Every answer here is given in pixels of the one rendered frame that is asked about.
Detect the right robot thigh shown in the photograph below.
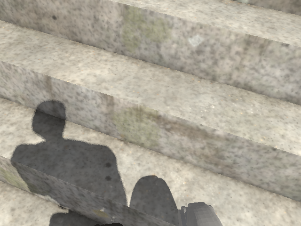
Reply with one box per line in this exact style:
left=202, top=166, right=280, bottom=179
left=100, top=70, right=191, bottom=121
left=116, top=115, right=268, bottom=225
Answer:
left=178, top=202, right=223, bottom=226

